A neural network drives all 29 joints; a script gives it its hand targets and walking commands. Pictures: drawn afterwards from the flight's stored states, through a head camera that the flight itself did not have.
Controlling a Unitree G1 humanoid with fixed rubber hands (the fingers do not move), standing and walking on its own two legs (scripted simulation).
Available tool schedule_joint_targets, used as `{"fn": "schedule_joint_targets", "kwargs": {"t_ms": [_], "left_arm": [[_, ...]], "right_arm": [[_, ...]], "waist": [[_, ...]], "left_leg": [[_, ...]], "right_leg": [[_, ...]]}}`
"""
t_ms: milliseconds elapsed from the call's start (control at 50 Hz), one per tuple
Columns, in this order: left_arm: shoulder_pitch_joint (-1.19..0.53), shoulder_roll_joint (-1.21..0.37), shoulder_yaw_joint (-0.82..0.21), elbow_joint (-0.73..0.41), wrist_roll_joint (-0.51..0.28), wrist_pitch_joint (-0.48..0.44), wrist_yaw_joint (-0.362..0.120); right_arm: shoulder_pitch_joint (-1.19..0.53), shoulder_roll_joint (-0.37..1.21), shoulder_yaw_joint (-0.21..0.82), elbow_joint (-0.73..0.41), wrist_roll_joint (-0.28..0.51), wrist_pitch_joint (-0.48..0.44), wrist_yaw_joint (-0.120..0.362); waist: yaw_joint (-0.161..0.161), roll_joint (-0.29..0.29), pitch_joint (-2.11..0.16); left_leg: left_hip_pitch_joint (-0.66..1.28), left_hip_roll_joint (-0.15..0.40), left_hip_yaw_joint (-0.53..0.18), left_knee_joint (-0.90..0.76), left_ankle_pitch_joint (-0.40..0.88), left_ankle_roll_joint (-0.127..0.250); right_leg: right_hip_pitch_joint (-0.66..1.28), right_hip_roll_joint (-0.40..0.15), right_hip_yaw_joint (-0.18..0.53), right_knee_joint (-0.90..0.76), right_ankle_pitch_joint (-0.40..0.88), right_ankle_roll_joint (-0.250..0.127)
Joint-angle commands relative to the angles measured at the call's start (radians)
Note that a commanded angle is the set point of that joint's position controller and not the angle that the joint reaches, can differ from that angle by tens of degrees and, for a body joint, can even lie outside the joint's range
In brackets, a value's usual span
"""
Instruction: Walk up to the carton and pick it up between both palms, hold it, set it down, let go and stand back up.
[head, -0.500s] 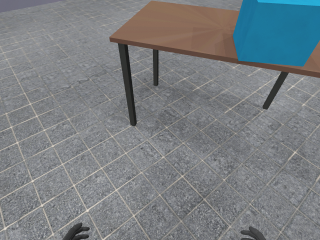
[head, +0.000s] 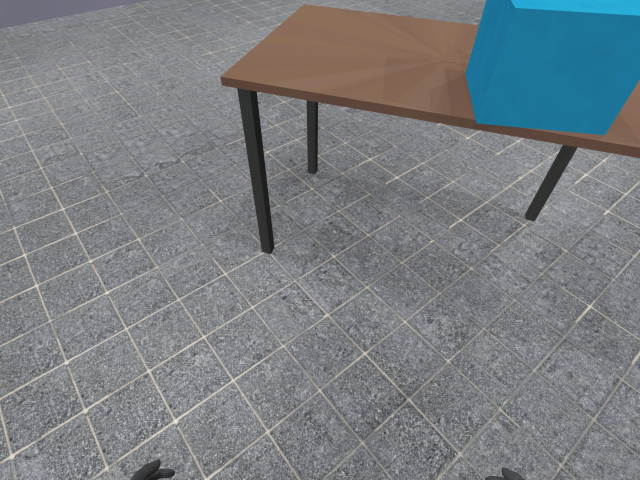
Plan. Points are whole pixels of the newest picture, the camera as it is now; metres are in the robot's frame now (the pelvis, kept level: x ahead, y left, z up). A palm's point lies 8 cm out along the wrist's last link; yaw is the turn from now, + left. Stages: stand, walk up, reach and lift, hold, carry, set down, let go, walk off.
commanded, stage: stand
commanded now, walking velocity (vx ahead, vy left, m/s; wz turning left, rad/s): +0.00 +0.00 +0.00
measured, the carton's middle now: (548, 51) +1.00 -0.50 +0.12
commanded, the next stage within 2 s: walk up in 0.78 s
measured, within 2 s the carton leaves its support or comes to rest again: neither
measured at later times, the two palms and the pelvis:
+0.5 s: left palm out of the picture +0.10 +0.25 -0.10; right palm out of the picture +0.10 -0.25 -0.10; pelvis +0.00 +0.00 +0.00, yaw +0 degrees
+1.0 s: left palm out of the picture +0.09 +0.25 -0.10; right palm out of the picture +0.09 -0.25 -0.10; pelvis +0.00 +0.00 +0.00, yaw +0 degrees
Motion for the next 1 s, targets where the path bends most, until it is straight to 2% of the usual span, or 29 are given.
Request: {"fn": "schedule_joint_targets", "kwargs": {"t_ms": [0, 940, 960, 980], "left_arm": [[-0.013, 0.124, 0.039, -0.099, -0.001, -0.025, 0.006], [0.019, 0.139, 0.028, -0.049, -0.005, -0.020, 0.010], [0.064, 0.177, 0.062, -0.067, 0.027, -0.007, -0.024], [0.033, 0.135, 0.052, -0.088, 0.031, 0.005, -0.040]], "right_arm": [[-0.013, -0.120, -0.041, -0.096, 0.001, -0.025, -0.006], [0.016, -0.135, -0.029, -0.045, 0.005, -0.020, -0.011], [0.090, -0.198, -0.088, -0.057, -0.055, -0.032, -0.019], [0.149, -0.264, -0.109, -0.035, -0.072, -0.036, -0.029]], "waist": [[0.000, 0.001, -0.041], [0.001, 0.002, -0.028], [-0.014, -0.009, -0.091], [-0.054, 0.104, -0.018]], "left_leg": [[0.004, 0.074, -0.085, -0.104, 0.068, 0.036], [0.015, 0.076, -0.091, -0.130, 0.083, 0.035], [0.200, 0.139, -0.148, -0.151, -0.350, 0.116], [0.298, 0.279, -0.343, -0.273, -0.546, 0.198]], "right_leg": [[-0.008, -0.078, 0.097, -0.130, 0.056, -0.033], [0.004, -0.081, 0.098, -0.156, 0.069, -0.032], [-0.163, -0.014, 0.118, -0.023, -0.306, -0.064], [-0.404, 0.025, 0.038, 0.137, -0.319, -0.035]]}}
